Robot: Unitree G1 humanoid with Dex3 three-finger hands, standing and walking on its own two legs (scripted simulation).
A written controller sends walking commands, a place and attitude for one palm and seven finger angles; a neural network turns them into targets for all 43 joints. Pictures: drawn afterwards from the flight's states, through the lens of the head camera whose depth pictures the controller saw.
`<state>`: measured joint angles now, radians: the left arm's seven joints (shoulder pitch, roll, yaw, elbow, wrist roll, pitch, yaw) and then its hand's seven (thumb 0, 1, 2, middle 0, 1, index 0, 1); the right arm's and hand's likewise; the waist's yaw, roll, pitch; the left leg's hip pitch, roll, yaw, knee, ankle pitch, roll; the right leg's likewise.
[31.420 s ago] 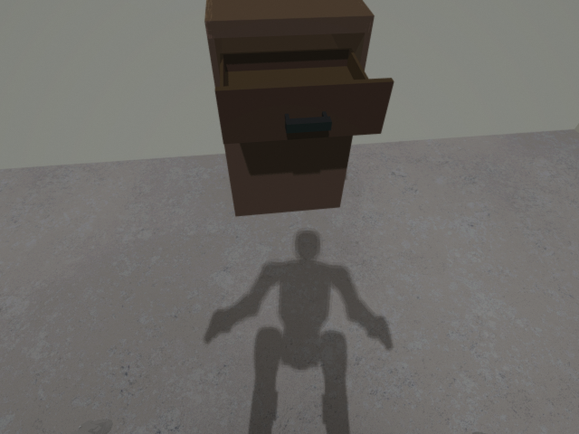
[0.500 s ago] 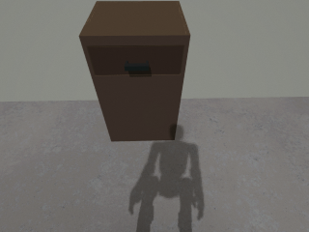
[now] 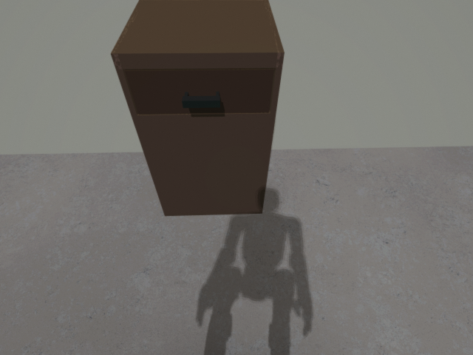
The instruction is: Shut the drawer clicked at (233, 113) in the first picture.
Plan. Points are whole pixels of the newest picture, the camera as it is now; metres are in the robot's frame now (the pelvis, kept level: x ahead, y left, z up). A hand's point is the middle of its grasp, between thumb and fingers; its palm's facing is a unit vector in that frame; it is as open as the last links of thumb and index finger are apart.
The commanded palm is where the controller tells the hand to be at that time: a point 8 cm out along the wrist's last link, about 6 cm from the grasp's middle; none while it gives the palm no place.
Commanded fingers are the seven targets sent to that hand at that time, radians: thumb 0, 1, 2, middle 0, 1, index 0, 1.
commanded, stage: look to check the result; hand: left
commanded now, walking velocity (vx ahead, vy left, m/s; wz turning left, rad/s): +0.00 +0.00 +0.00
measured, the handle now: (201, 98) +0.84 +0.16 -0.05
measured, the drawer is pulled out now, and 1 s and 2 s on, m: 0.00 0.00 0.00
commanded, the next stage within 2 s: stand and wait in 0.40 s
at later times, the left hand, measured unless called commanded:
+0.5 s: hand out of the picture +0.01 +0.16 -0.17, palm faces +0.04 -0.98 -0.19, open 7.3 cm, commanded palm none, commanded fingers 0.00 0.90 0.90 -0.20 -0.30 -0.20 -0.30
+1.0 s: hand out of the picture +0.02 +0.16 -0.17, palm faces +0.04 -0.98 -0.20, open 7.3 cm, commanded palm none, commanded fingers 0.00 0.90 0.90 -0.20 -0.30 -0.20 -0.30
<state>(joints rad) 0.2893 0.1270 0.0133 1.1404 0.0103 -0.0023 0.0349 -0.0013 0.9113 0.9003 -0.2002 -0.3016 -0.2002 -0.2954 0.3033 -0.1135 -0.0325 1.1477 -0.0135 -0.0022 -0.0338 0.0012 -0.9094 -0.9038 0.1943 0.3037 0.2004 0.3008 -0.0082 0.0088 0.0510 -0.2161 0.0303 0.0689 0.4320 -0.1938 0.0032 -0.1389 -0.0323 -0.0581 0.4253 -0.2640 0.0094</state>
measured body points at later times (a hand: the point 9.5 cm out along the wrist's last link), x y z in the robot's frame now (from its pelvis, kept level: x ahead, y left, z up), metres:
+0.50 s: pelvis +0.01 -0.01 +0.00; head +0.02 -0.01 +0.45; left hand +0.01 +0.21 -0.16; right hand +0.00 -0.22 -0.16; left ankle +0.02 +0.12 -0.74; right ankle -0.02 -0.12 -0.74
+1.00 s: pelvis +0.01 -0.01 +0.00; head +0.03 -0.02 +0.45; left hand +0.02 +0.22 -0.16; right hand +0.01 -0.23 -0.16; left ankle +0.02 +0.12 -0.74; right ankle -0.02 -0.12 -0.74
